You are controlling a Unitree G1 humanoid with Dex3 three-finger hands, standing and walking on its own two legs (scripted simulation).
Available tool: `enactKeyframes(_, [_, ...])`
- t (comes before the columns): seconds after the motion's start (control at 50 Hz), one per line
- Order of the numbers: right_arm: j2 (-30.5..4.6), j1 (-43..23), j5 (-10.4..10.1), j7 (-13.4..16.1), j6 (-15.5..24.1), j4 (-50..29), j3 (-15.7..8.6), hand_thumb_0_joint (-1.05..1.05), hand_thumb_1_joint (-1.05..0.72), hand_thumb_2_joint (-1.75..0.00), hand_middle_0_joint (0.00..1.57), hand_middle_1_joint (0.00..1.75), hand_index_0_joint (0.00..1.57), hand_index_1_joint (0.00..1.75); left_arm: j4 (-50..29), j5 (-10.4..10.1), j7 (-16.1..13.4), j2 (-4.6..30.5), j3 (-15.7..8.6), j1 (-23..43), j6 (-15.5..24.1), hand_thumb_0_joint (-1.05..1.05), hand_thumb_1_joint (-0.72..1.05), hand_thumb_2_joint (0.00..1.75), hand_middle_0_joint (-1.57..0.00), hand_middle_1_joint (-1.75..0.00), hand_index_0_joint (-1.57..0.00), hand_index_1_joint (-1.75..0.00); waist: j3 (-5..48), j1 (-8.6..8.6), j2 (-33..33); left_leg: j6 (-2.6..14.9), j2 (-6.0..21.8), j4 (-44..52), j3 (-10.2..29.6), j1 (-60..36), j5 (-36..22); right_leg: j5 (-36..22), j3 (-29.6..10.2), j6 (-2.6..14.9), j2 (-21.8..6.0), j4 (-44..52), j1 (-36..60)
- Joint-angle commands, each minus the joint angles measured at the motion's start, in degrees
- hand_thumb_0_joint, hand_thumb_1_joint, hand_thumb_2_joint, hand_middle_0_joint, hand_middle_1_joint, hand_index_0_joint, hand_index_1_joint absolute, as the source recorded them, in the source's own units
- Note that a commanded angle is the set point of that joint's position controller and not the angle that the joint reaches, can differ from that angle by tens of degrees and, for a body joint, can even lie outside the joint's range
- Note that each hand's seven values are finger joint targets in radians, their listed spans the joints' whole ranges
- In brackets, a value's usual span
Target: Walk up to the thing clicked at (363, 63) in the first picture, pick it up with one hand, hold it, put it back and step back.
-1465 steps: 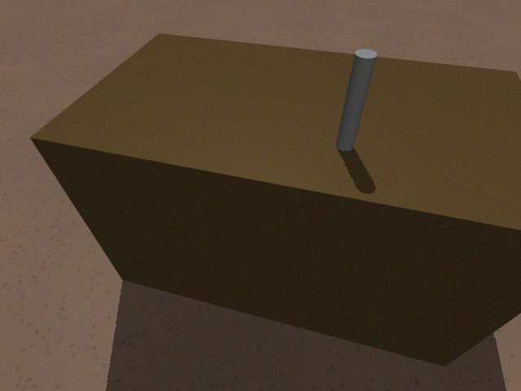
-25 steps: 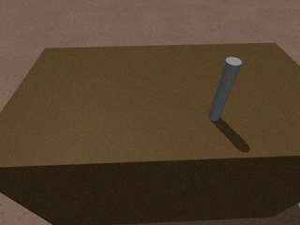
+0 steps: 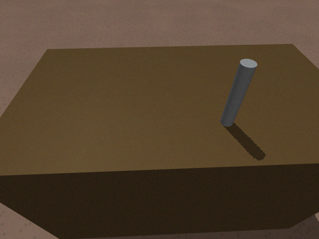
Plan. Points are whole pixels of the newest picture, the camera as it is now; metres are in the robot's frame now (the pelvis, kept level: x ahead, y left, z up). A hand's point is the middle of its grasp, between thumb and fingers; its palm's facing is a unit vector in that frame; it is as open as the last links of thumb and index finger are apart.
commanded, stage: stand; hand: right
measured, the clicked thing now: (236, 96) +0.51 -0.22 +0.08
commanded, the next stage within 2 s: step back in 0.26 s
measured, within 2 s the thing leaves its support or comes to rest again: neither
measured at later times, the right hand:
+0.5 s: hand out of the picture +0.07 -0.28 -0.17, palm faces +0.01 +0.93 -0.37, open 7.4 cm
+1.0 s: hand out of the picture -0.05 -0.24 -0.16, palm faces +0.01 +0.91 -0.42, open 7.4 cm
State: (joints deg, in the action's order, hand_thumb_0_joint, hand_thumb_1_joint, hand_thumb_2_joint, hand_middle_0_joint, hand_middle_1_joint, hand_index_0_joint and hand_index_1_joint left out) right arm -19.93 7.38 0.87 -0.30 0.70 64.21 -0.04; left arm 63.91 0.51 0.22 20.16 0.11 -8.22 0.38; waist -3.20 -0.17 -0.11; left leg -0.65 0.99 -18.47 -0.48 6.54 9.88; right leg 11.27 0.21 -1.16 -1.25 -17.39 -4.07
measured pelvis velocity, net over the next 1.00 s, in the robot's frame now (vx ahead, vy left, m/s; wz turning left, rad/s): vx -0.12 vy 0.03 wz -0.05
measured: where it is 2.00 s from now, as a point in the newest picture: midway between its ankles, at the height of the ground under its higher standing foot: outside the picture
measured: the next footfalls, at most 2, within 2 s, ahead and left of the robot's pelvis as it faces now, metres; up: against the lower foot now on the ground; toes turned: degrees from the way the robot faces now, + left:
left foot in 0.72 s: -0.06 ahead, +0.14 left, +0.00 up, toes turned -1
right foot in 1.10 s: -0.12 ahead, -0.10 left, +0.00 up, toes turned -1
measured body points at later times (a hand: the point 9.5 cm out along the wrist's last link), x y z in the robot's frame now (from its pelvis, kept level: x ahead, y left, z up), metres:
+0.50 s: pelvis -0.04 -0.01 -0.02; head +0.02 -0.01 +0.43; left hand +0.07 +0.31 -0.14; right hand +0.07 -0.33 -0.14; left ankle +0.00 +0.12 -0.75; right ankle -0.02 -0.13 -0.75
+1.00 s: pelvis -0.12 +0.03 -0.02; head -0.04 +0.04 +0.42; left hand -0.01 +0.33 -0.15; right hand -0.05 -0.29 -0.13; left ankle -0.10 +0.14 -0.75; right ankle -0.16 -0.11 -0.69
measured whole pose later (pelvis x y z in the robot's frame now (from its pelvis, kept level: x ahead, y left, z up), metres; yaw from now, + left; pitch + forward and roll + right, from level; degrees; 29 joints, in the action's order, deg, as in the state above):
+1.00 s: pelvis -0.12 +0.03 -0.02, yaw -3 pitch -1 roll -1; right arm -20.3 8.7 1.4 1.0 -1.5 49.7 -2.8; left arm 48.3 0.8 -0.7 22.5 -3.7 -8.0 -3.7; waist -12.1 -0.5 -1.9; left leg 1.3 1.6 -34.3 -1.4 16.0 17.0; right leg 28.9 -7.1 -1.3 5.7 -57.5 -22.3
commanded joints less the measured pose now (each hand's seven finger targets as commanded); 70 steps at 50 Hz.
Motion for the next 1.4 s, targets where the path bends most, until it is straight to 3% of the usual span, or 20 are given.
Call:
enactKeyframes(0.0, [-12.31,-2.02,-0.22,0.89,1.2,-3.08,-2.15,0.0,-0.9,-0.9,0.2,0.3,0.2,0.3,-3.29,0.21,-0.72,12.22,-2.46,2.07,1.06,0.0,0.9,0.9,-0.2,-0.3,-0.2,-0.3,3.86,0.25,0.53,1.7,6.5,2.91,5.25,-1.17,-7.73,-7.58,-4.79,2.13,-6.55,2.42,-1.48])
enactKeyframes(0.22, [-12.33,-2.37,-0.34,0.97,1.13,-3.1,-2.17,0.0,-0.9,-0.9,0.2,0.3,0.2,0.3,-3.17,0.03,-0.88,12.01,-2.25,1.85,1.14,0.0,0.9,0.9,-0.2,-0.3,-0.2,-0.3,4.58,0.4,0.64,1.93,6.82,1.93,4.78,-2.69,-11.03,-10.97,-4.67,2.24,-6.71,1.91,-0.89])
enactKeyframes(0.32, [-15.27,-2.13,-1.45,0.71,-1.18,-6.56,-4.82,0.0,-0.9,-0.9,0.2,0.3,0.2,0.3,-8.33,-0.87,-1.69,13.4,-4.71,0.87,-0.49,0.0,0.9,0.9,-0.2,-0.3,-0.2,-0.3,7.22,0.02,2.35,6.49,8.8,-6.58,5.44,-0.77,-26.86,-17.76,-1.62,3.41,-2.76,-12.08,-4.65])
enactKeyframes(0.4, [-15.43,-3.61,-1.54,0.68,-2.35,-9.56,-5.57,0.0,-0.9,-0.9,0.2,0.3,0.2,0.3,-10.62,-0.25,-1.53,13.92,-4.88,0.1,-1.22,0.0,0.9,0.9,-0.2,-0.3,-0.2,-0.3,7.55,0.43,3.22,7.93,7.51,-11.66,5.7,5.29,-14.98,-13.44,-4.78,6.12,-4.07,-14.75,-6.15])
enactKeyframes(0.46, [-12.52,-4.17,-1.39,0.4,-3.12,-11.48,-5.42,0.0,-0.9,-0.9,0.2,0.3,0.2,0.3,-12.52,0.36,-1.36,19.38,-6.55,0.87,-1.16,0.0,0.9,0.9,-0.2,-0.3,-0.2,-0.3,5.61,1.66,-8.09,2.8,-3.87,-30.49,0.06,9.38,7.12,-18.94,-18.1,14.93,-16.38,-3.66,-10.56])
enactKeyframes(0.5, [-12.4,-1.42,-0.77,0.32,-4.19,-12.28,-5.64,0.0,-0.9,-0.9,0.2,0.3,0.2,0.3,-15.38,1.7,-1.67,20.52,-7.07,3.84,-0.75,0.0,0.9,0.9,-0.2,-0.3,-0.2,-0.3,3.26,0.86,-10.65,2.71,-4.34,-46.32,7.44,12.8,25.46,-20.98,-22.37,19.69,-22.08,-2.28,-15.79])
enactKeyframes(0.66, [-11.94,7.13,0.84,0.86,-1.9,-11.82,-5.78,0.0,-0.9,-0.9,0.2,0.3,0.2,0.3,-19.37,0.41,-1.61,16.76,-6.56,4.92,-2.69,0.0,0.9,0.9,-0.2,-0.3,-0.2,-0.3,7.1,-1.04,-8.04,1.66,-2.35,-5.26,-1.01,7.49,5.26,-22.38,-9.71,9.92,-10.79,-18.79,-3.64])
enactKeyframes(0.68, [-13.99,6.39,1.8,1.1,-1.51,-12.6,-6.65,0.0,-0.9,-0.9,0.2,0.3,0.2,0.3,-20.15,0.06,-1.39,14.51,-5.8,3.36,-3.17,0.0,0.9,0.9,-0.2,-0.3,-0.2,-0.3,6.82,-0.72,-3.11,2.23,1.62,-1.88,5.08,2.97,-5.44,-14.38,-8.01,6.77,-7.19,-23.57,-9.54])
enactKeyframes(0.7, [-19.91,4.27,2.65,1.04,-1.22,-13.63,-7.91,0.0,-0.9,-0.9,0.2,0.3,0.2,0.3,-20.55,-0.31,-1.35,10.91,-5.17,0.88,-3.34,0.0,0.9,0.9,-0.2,-0.3,-0.2,-0.3,6.47,1.24,12.42,6.1,14.56,-1.0,22.51,-3.15,-20.92,11.32,-4.46,3.45,3.72,-32.87,-22.43])
enactKeyframes(0.72, [-24.63,3.85,1.47,0.7,-1.25,-14.73,-8.67,0.0,-0.9,-0.9,0.2,0.3,0.2,0.3,-20.95,0.47,-2.33,12.89,-5.86,4.66,-3.47,0.0,0.9,0.9,-0.2,-0.3,-0.2,-0.3,6.43,-2.49,13.96,13.84,21.28,-1.48,27.43,3.03,-27.81,28.1,-8.63,1.76,8.28,-41.21,-22.69])
enactKeyframes(0.74, [-23.33,3.32,1.2,0.9,-1.07,-14.86,-8.64,0.0,-0.9,-0.9,0.2,0.3,0.2,0.3,-20.24,1.09,-2.82,13.6,-6.25,6.28,-3.58,0.0,0.9,0.9,-0.2,-0.3,-0.2,-0.3,5.09,-2.73,10.74,15.59,21.6,-1.24,27.31,5.27,-26.18,27.89,-12.64,1.84,8.43,-48.09,-22.44])
enactKeyframes(0.8, [-16.53,-2.06,1.09,2.03,-0.95,-16.63,-6.73,0.0,-0.9,-0.9,0.2,0.3,0.2,0.3,-18.57,-0.31,-2.28,12.61,-6.45,0.24,-3.23,0.0,0.9,0.9,-0.2,-0.3,-0.2,-0.3,3.75,2.14,9.25,11.05,12.05,-8.06,12.18,-2.27,-31.32,16.9,-12.46,2.16,7.73,-52.3,-28.27])
enactKeyframes(0.94, [-16.27,4.09,0.33,2.68,-1.21,-17.96,-7.07,0.0,-0.9,-0.9,0.2,0.3,0.2,0.3,-21.38,0.73,-1.47,11.63,-6.94,1.11,-2.31,0.0,0.9,0.9,-0.2,-0.3,-0.2,-0.3,5.46,-1.86,7.63,14.93,15.4,-11.02,13.1,-8.55,-32.12,17.98,-7.92,-0.33,5.22,-37.46,-25.14])
enactKeyframes(1.06, [-15.53,-0.02,-0.85,1.74,-2.43,-19.96,-6.14,0.0,-0.9,-0.9,0.2,0.3,0.2,0.3,-17.92,1.78,-1.17,11.74,-7.57,-6.23,-0.96,0.0,0.9,0.9,-0.2,-0.3,-0.2,-0.3,8.45,1.68,6.37,8.66,10.54,-18.79,8.42,5.36,-13.33,-3.43,-2.43,2.66,2.11,-5.68,-3.91])
enactKeyframes(1.08, [-13.33,0.06,-1.29,1.59,-2.32,-20.64,-5.31,0.0,-0.9,-0.9,0.2,0.3,0.2,0.3,-18.69,2.45,-1.32,15.49,-8.61,-5.64,-0.5,0.0,0.9,0.9,-0.2,-0.3,-0.2,-0.3,8.01,1.49,-1.96,5.15,5.69,-23.88,6.76,14.6,-2.97,-9.68,-14.79,4.98,-5.45,-5.76,-0.26])
enactKeyframes(1.1, [-11.77,-2.39,-1.65,2.15,-2.64,-20.95,-5.18,0.0,-0.9,-0.9,0.2,0.3,0.2,0.3,-19.39,1.19,-0.99,20.87,-9.37,-2.64,-0.84,0.0,0.9,0.9,-0.2,-0.3,-0.2,-0.3,4.37,2.71,-15.69,1.73,-5.56,-36.1,1.7,18.11,20.42,-17.2,-28.11,15.81,-17.4,-2.33,-8.96])
enactKeyframes(1.12, [-13.77,-2.12,-1.26,2.59,-3.2,-19.96,-5.96,0.0,-0.9,-0.9,0.2,0.3,0.2,0.3,-21.23,2.0,-0.91,21.22,-9.46,-1.95,-0.35,0.0,0.9,0.9,-0.2,-0.3,-0.2,-0.3,2.25,3.48,-13.63,1.04,-5.22,-48.83,8.29,17.11,29.33,-19.72,-34.32,20.48,-21.83,-1.8,-14.11])
enactKeyframes(1.18, [-14.03,2.88,-2.0,2.55,-2.73,-17.53,-5.42,0.0,-0.9,-0.9,0.2,0.3,0.2,0.3,-22.69,0.98,-1.59,15.15,-8.08,2.88,-0.83,0.0,0.9,0.9,-0.2,-0.3,-0.2,-0.3,2.52,-0.16,-5.63,0.69,-6.32,-51.94,10.47,19.37,21.84,-26.26,-16.5,14.56,-12.48,-8.17,-10.21])
enactKeyframes(1.28, [-13.2,2.35,-0.91,2.72,-2.02,-18.6,-4.67,0.0,-0.9,-0.9,0.2,0.3,0.2,0.3,-23.73,1.8,-1.97,13.64,-7.72,-1.59,-1.55,0.0,0.9,0.9,-0.2,-0.3,-0.2,-0.3,4.92,3.3,-9.14,-0.97,-4.97,-37.73,6.32,21.63,21.11,-27.13,-14.23,14.49,-11.1,-10.92,0.11])
enactKeyframes(1.38, [-12.88,7.64,0.07,1.88,-1.34,-16.88,-5.61,0.0,-0.9,-0.9,0.2,0.3,0.2,0.3,-25.25,0.98,-1.52,15.11,-7.69,1.13,-2.43,0.0,0.9,0.9,-0.2,-0.3,-0.2,-0.3,7.99,0.47,-10.21,1.01,-3.05,-14.22,0.37,9.62,12.06,-17.87,-13.78,11.43,-10.6,-14.22,-3.11])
